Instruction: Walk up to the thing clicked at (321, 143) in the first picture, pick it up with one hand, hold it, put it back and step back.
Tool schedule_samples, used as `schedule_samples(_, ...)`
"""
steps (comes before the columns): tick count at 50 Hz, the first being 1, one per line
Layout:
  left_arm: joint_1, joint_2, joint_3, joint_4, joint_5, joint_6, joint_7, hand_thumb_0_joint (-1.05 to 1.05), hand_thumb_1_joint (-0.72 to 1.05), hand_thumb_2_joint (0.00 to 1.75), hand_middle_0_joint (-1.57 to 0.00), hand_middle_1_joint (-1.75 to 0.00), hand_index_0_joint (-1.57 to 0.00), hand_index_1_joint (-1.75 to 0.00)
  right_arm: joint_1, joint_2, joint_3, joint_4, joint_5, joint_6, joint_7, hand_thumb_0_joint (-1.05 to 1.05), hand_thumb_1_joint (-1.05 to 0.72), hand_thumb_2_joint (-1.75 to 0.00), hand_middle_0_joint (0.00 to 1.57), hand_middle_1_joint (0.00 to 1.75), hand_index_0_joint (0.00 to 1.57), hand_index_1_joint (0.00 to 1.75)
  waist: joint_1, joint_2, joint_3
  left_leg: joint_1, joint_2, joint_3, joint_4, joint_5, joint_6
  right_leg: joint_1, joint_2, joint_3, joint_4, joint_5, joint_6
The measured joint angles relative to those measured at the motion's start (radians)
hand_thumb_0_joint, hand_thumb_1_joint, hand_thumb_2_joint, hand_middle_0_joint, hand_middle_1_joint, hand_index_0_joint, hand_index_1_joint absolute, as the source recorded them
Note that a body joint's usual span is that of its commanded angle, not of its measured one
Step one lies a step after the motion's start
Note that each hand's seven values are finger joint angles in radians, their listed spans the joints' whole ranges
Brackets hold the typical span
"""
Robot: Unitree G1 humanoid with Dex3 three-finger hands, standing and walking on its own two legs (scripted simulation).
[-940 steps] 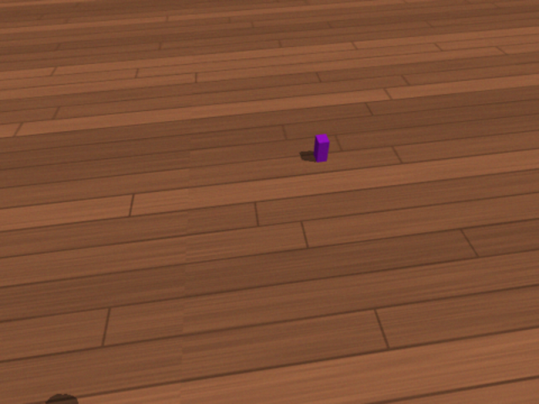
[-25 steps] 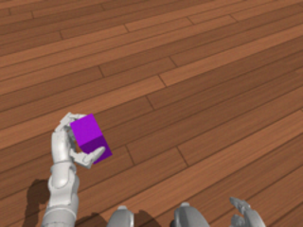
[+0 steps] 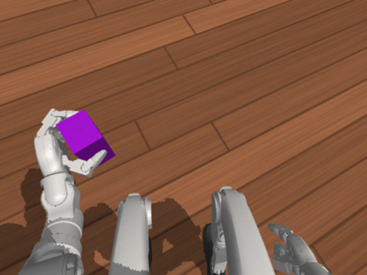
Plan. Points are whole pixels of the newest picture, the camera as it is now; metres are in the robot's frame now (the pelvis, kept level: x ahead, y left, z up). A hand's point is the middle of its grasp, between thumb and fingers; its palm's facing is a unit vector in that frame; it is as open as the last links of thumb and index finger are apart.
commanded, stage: crouch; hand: left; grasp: from the side
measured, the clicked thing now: (89, 142) +0.40 +0.21 -0.06
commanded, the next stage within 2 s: lower in 0.94 s
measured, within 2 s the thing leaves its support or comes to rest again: neither
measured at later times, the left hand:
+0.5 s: hand (97, 161) +0.40 +0.23 -0.21, palm faces +0.28 -0.96 -0.04, open 10.9 cm
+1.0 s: hand (100, 166) +0.40 +0.24 -0.29, palm faces +0.26 -0.96 -0.05, open 10.8 cm
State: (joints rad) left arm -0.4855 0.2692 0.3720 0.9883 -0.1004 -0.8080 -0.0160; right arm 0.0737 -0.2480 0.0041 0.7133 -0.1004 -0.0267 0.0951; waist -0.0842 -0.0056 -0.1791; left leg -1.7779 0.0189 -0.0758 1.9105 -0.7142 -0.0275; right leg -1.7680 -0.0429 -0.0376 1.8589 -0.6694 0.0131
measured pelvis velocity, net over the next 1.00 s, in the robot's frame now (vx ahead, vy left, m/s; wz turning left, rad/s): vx -0.04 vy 0.01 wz -0.10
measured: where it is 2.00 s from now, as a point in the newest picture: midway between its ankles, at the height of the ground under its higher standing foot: (178, 271)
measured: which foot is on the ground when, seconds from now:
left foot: down 0.00-1.00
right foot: down 0.00-1.00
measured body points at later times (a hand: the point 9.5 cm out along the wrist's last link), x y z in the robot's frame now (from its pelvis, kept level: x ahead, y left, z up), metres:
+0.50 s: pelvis -0.04 +0.00 -0.14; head +0.17 +0.06 +0.25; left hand +0.38 +0.28 -0.21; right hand +0.07 -0.27 -0.26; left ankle +0.05 +0.13 -0.46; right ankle +0.07 -0.13 -0.46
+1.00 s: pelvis -0.04 +0.01 -0.18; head +0.19 +0.09 +0.20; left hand +0.38 +0.29 -0.28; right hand +0.06 -0.27 -0.28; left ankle +0.05 +0.13 -0.46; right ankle +0.07 -0.13 -0.46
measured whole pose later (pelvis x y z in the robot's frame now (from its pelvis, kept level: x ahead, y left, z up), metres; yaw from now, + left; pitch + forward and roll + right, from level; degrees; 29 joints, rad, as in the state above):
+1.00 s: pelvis -0.04 +0.01 -0.18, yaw -6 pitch +25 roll -10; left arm -0.58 0.49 0.51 1.13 -0.06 -0.88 -0.02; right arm 0.00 -0.31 0.17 0.73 -0.21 0.02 0.14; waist -0.17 -0.08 0.07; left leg -2.25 -0.02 -0.19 2.51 -0.70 -0.03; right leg -2.19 -0.02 -0.09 2.37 -0.62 0.05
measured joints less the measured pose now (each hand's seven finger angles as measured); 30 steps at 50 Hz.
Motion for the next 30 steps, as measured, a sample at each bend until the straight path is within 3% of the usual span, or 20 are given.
schedule_samples(11,-0.098,0.084,0.092,0.122,0.033,-0.033,-0.007,-0.03,-0.61,1.24,-0.67,-1.10,-0.70,-1.12,-0.022,-0.009,0.031,0.013,-0.025,0.014,0.011,0.00,-0.91,-0.91,0.20,0.30,0.20,0.29,-0.039,-0.017,0.054,-0.244,-0.012,-0.023,0.254,0.004,-0.008,-0.242,0.001,-0.001,0.244,0.011,-0.001)
schedule_samples(30,-0.124,0.159,0.135,0.165,0.047,-0.046,-0.016,-0.03,-0.61,1.23,-0.68,-1.08,-0.71,-1.10,-0.037,-0.035,0.096,0.029,-0.060,0.026,0.021,0.00,-0.91,-0.91,0.20,0.30,0.20,0.30,-0.079,-0.041,0.154,-0.425,-0.025,-0.070,0.498,0.019,-0.004,-0.399,0.013,-0.022,0.445,0.045,0.018)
